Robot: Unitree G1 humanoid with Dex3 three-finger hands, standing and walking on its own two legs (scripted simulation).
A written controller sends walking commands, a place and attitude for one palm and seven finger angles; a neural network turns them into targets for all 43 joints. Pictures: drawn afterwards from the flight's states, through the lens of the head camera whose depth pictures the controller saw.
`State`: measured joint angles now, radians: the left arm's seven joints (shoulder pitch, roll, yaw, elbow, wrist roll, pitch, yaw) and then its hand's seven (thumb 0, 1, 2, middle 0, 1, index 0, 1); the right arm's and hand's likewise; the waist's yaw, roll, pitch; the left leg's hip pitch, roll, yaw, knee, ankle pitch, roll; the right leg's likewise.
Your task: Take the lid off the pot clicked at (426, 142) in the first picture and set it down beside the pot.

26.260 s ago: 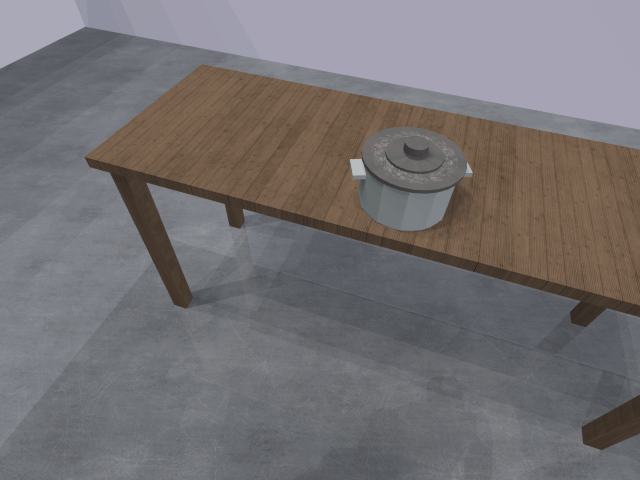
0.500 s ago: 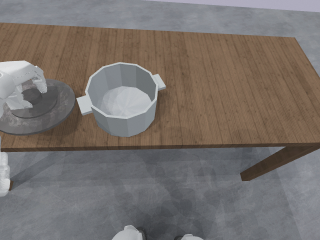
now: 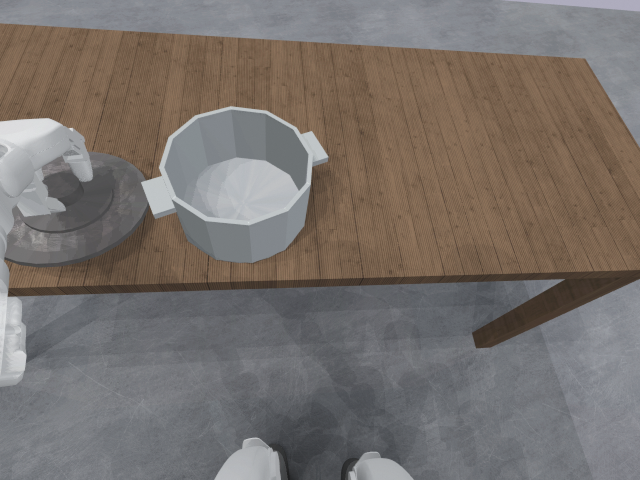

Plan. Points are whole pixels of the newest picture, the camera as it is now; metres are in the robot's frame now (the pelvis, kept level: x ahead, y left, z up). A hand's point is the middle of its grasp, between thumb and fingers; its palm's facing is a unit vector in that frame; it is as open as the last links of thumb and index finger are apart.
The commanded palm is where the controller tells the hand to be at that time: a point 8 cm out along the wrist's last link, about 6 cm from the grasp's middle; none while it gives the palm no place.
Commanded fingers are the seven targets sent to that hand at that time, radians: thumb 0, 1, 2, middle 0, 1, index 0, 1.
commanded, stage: open the fingers wide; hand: left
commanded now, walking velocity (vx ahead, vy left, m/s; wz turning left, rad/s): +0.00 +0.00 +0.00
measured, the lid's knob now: (61, 189) +0.49 +0.32 +0.00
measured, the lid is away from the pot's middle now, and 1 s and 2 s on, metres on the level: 0.23 0.24 0.24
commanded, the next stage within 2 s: raise the empty hand in 1.20 s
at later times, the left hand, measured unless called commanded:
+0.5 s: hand (34, 211) +0.44 +0.33 +0.02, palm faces -0.46 -0.11 -0.88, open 7.9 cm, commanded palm +0.49 +0.31 +0.08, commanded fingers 0.00 0.29 0.78 -0.62 -0.99 -0.58 -0.98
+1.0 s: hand (31, 200) +0.45 +0.33 +0.03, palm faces -0.43 -0.11 -0.90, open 10.3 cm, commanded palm +0.48 +0.31 +0.08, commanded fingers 0.00 0.01 0.60 -0.33 -0.89 -0.33 -0.89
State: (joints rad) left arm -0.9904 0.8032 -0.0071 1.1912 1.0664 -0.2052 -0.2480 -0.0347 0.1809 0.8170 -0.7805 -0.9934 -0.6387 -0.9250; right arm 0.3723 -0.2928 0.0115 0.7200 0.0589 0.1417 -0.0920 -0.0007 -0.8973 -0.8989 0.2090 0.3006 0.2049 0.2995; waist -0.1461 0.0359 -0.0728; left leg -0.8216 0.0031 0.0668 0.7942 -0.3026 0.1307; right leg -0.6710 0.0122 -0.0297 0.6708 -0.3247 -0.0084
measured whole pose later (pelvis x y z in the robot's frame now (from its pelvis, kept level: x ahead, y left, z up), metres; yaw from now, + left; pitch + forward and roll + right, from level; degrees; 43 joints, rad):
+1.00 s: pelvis +0.00 +0.00 +0.00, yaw +0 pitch +17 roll -6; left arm -0.90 0.78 0.01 1.11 1.03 -0.21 -0.22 0.00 0.08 0.62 -0.40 -0.92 -0.39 -0.91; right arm 0.36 -0.28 0.00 0.69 0.07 0.18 -0.06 0.00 -0.90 -0.90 0.21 0.30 0.20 0.30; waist -0.12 0.04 -0.09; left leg -0.82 0.00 0.07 0.82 -0.32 0.14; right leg -0.67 0.01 -0.02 0.70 -0.34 -0.02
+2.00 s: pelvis +0.01 +0.00 +0.01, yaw +2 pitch +13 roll -5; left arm -0.94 0.77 -0.05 1.07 0.99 -0.16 -0.31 0.00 0.00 0.62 -0.35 -0.88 -0.35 -0.88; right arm 0.35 -0.29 0.00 0.68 0.09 0.15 -0.06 0.00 -0.90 -0.90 0.21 0.30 0.20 0.30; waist -0.09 0.04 -0.08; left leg -0.65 -0.02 0.06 0.70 -0.28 0.13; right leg -0.51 0.00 0.00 0.60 -0.32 0.00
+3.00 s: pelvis +0.02 -0.02 +0.03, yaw +3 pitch +10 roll -3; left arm -0.84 0.80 0.01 0.84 0.93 -0.16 -0.42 0.00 0.01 0.62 -0.35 -0.88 -0.35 -0.88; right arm 0.28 -0.29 0.00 0.63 0.10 0.22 -0.03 0.00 -0.90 -0.90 0.21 0.30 0.20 0.30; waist -0.07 0.05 -0.04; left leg -0.52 -0.03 0.04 0.58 -0.24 0.10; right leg -0.38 0.00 -0.02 0.49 -0.29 0.02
